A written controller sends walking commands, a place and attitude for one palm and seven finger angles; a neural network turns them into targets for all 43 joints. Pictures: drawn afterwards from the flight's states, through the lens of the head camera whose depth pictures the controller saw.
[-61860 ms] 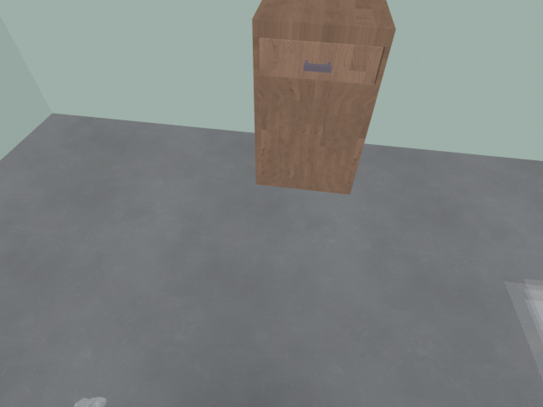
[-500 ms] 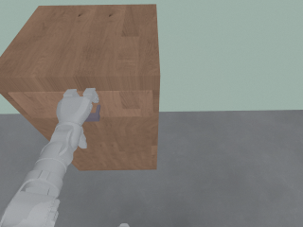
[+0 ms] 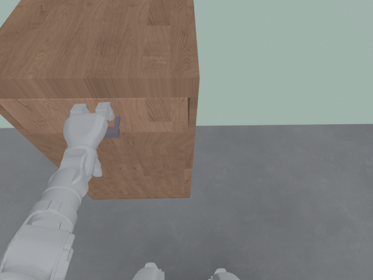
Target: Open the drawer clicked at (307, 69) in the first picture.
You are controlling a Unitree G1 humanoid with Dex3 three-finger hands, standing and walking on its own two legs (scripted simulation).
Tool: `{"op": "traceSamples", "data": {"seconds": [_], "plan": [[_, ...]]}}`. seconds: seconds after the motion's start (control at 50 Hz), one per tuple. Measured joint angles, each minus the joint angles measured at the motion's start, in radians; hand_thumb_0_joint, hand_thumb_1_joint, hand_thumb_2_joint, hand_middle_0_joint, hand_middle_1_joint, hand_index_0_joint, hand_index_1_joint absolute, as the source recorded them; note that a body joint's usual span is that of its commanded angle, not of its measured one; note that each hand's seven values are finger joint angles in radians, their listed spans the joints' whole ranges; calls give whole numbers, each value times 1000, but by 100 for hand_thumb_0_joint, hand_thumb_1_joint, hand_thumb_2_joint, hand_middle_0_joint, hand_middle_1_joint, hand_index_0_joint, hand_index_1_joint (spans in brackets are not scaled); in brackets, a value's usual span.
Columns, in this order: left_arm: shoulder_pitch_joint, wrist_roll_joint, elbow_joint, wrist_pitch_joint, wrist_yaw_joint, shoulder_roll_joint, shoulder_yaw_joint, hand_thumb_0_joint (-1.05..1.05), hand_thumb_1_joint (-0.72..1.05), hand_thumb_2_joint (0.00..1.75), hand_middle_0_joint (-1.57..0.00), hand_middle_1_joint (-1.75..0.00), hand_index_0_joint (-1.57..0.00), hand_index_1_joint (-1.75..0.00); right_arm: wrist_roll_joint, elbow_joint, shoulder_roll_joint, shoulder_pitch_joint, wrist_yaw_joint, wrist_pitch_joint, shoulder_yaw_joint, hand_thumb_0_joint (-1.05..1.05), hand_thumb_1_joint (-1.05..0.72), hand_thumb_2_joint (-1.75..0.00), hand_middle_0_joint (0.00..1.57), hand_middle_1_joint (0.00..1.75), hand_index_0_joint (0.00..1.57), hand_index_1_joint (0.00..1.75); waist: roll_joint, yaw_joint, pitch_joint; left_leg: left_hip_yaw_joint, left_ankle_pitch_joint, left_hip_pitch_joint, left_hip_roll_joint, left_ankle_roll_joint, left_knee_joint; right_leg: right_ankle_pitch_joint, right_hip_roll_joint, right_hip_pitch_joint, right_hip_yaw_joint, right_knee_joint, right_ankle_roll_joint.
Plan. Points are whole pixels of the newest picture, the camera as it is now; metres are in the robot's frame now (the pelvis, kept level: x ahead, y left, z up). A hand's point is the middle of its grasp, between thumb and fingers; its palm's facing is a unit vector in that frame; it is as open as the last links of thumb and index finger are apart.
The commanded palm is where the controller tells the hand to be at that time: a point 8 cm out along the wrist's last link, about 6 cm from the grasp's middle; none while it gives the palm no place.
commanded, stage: lower the fingers behind the handle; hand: left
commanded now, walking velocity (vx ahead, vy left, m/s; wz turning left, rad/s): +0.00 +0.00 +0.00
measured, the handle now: (99, 126) +0.49 +0.23 -0.02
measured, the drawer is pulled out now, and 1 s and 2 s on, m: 0.00 0.00 0.00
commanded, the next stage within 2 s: lift the fingers back up to retry in 1.18 s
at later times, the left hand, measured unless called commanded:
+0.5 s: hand (97, 145) +0.43 +0.22 -0.02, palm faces -0.02 -0.01 -1.00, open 13.9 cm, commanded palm +0.41 +0.22 +0.02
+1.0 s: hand (97, 145) +0.43 +0.22 -0.02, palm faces -0.01 +0.01 -1.00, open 13.9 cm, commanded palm +0.41 +0.22 +0.00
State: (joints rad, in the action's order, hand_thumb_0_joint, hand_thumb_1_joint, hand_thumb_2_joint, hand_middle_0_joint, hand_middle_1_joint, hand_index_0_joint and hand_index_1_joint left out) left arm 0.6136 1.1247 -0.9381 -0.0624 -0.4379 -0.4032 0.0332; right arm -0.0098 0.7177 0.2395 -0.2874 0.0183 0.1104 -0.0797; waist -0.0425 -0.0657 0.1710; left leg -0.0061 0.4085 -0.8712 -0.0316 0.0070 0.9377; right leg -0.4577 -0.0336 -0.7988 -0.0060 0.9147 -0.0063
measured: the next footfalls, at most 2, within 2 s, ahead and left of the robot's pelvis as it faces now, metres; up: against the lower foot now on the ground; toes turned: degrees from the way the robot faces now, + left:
none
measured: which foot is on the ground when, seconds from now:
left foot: down 0.00-1.00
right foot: down 0.00-1.00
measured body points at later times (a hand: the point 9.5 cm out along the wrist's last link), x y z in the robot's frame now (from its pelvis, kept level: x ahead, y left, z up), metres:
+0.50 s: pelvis -0.01 +0.00 -0.01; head +0.08 +0.00 +0.43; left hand +0.42 +0.22 +0.03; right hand +0.04 -0.27 -0.14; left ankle +0.02 +0.12 -0.68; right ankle -0.02 -0.12 -0.68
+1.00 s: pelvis -0.03 +0.00 -0.03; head +0.07 +0.00 +0.41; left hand +0.43 +0.22 +0.03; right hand +0.02 -0.27 -0.16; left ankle +0.02 +0.12 -0.68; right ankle -0.02 -0.12 -0.68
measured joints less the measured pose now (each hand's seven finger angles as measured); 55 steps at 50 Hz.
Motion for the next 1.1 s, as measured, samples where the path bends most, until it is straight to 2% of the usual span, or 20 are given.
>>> {"op": "traceSamples", "data": {"seconds": [0.08, 0.22, 0.36, 0.44, 0.52, 0.68, 0.84, 1.1], "plan": [[4, -17, -17, 42, 18, -1, 5, 0, -49, 30, -32, -120, -32, -120, 1, 6, -9, -9, 2, 3, 5, 0, -91, -90, 20, 30, 20, 30, -4, -4, -5, -2, 0, 2, -2, 2, -2, 3, -2, 3, -3, -5, 2], [-19, -22, 4, 1, 45, -1, 12, 0, -49, 30, -31, -120, -32, -120, -2, 12, -18, -34, 11, 1, 11, 0, -91, -90, 20, 30, 20, 30, -1, -4, 3, -5, 0, 9, -4, 2, -7, 6, -4, 10, -6, -13, 3], [-14, -2, -6, -6, -19, 11, 11, 0, -49, 30, -32, -120, -30, -121, -7, 18, -10, -28, -1, -2, 3, 0, -91, -90, 20, 30, 20, 30, -3, 2, 14, 0, 11, -34, -2, 3, 32, -7, -3, -31, 0, 26, 3], [20, 5, -38, 25, -40, 18, 25, 0, -49, 30, -32, -120, -29, -123, -6, 19, -6, -14, -5, 0, 6, 0, -91, -90, 20, 30, 20, 30, -1, 3, 18, 6, 11, -60, 0, 3, 49, -12, -1, -56, 5, 45, 2], [46, 2, -64, 54, -28, 16, 35, 0, -49, 30, -32, -120, -29, -123, -5, 11, -7, -4, -4, 0, 9, 0, -91, -90, 20, 30, 20, 30, 1, -1, 18, 9, 8, -75, 0, 1, 56, -10, -1, -71, 8, 54, 1], [80, -5, -81, 40, -4, -1, 45, 0, -49, 30, -30, -123, -29, -124, -1, -6, -7, -10, 8, -5, 24, 0, -91, -90, 20, 30, 20, 30, 6, -2, 24, 18, 8, -109, 0, -2, 82, -15, -2, -103, 17, 83, -3], [110, -4, -77, 42, -8, -13, 53, 0, -49, 30, -31, -124, -27, -127, -1, -10, -6, -20, 6, -7, 26, 0, -91, -90, 20, 30, 20, 30, 5, 0, 29, 25, 14, -169, 0, -5, 131, -25, -3, -162, 25, 134, -6], [136, -19, -87, 61, 26, -30, 50, 0, -49, 30, -29, -125, -27, -127, 6, -10, -10, -32, 16, -9, 44, 0, -91, -90, 20, 30, 20, 30, 0, -18, 21, 24, 5, -190, -2, -2, 144, -15, -4, -184, 22, 149, -3]]}}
